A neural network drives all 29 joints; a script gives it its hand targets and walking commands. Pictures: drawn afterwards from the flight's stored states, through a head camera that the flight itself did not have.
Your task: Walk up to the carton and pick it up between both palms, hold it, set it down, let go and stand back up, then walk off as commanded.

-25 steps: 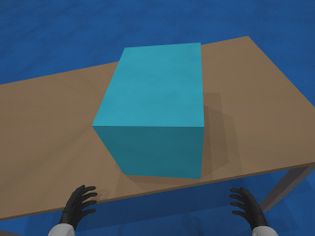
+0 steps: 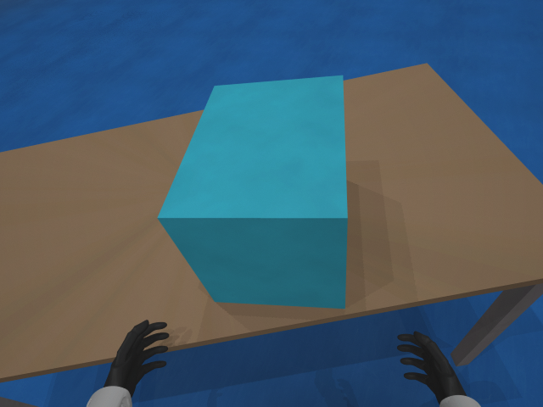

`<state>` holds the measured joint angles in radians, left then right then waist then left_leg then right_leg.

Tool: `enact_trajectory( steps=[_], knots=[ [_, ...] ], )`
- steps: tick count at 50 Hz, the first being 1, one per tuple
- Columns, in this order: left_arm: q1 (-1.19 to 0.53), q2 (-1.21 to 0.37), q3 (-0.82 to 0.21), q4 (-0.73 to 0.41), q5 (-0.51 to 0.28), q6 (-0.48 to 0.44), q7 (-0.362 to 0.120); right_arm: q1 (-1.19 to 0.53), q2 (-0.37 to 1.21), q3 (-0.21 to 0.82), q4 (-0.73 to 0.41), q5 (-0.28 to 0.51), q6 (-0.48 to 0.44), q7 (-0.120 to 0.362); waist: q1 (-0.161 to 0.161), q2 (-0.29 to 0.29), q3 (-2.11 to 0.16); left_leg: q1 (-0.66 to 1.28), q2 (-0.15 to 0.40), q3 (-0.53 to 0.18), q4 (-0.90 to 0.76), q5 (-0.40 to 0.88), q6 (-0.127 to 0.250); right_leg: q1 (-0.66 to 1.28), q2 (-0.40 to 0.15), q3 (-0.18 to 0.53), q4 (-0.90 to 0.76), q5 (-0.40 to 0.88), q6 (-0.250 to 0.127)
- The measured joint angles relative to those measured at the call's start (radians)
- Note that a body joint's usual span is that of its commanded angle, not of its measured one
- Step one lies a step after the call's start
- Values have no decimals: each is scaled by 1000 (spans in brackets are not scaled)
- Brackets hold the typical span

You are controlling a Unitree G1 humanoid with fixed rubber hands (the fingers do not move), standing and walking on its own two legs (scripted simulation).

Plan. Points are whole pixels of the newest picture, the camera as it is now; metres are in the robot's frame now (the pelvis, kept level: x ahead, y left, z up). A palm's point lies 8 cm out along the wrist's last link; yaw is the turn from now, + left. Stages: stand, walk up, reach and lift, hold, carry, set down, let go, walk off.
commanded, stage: let go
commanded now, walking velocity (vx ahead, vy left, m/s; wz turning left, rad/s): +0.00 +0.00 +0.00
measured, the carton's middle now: (276, 192) +0.46 +0.00 +0.04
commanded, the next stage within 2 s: stand in 0.48 s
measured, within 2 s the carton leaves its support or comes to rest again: neither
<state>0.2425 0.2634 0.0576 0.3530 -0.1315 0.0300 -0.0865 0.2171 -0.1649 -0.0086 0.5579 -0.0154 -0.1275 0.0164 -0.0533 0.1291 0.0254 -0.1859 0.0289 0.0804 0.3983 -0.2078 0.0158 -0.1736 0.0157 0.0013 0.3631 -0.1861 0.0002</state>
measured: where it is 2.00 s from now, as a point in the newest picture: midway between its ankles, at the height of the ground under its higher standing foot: outside the picture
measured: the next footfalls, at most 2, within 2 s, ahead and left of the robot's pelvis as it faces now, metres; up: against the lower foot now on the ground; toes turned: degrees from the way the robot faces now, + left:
left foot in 1.50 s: -0.02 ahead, +0.11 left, +0.00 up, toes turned +4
right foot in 1.90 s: -0.14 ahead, -0.09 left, +0.00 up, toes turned +1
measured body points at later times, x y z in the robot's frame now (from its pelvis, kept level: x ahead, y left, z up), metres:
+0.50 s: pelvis -0.01 +0.00 +0.00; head -0.01 -0.05 +0.45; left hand +0.20 +0.24 -0.02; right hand +0.16 -0.21 -0.10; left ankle +0.00 +0.11 -0.75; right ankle +0.01 -0.12 -0.75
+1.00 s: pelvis -0.01 -0.03 -0.01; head -0.01 -0.06 +0.44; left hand +0.20 +0.24 -0.02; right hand +0.07 -0.30 -0.14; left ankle +0.00 +0.11 -0.74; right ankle +0.01 -0.12 -0.75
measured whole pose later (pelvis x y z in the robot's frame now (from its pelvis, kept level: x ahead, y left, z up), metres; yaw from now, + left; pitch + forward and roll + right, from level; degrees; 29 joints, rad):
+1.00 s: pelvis -0.01 -0.03 -0.01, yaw +0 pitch -2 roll +1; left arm 0.24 0.32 0.06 0.41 -0.01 -0.09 -0.03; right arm 0.30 -0.33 -0.02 0.73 -0.04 0.01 0.06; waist -0.05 0.05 0.03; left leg -0.18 0.03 0.08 0.44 -0.25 0.01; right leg -0.22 0.02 0.00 0.50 -0.26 -0.03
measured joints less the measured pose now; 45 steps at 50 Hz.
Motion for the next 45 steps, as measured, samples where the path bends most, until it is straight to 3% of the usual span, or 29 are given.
enact_trajectory(
  steps=[24,29,35,45],
  knots=[
    [-48,-8,0,62,8,-12,16,-8,-3,0,22,-21,1,1,0,0,0,4,0,0,-6,15,-2,1,0,0,0,11,-1],
    [-47,-7,0,62,115,-42,16,-6,-42,0,65,-21,60,19,0,-14,0,4,0,0,7,11,-2,0,0,0,17,6,-2],
    [-32,20,0,62,119,-88,26,30,-108,0,142,-21,109,26,0,-53,0,4,-1,0,28,-6,-2,-14,-2,0,67,-22,-2],
    [-12,56,0,62,121,-112,54,91,-160,-8,167,-21,138,38,0,-79,0,4,-1,0,45,-38,-2,-37,-1,0,128,-60,-23]
  ],
)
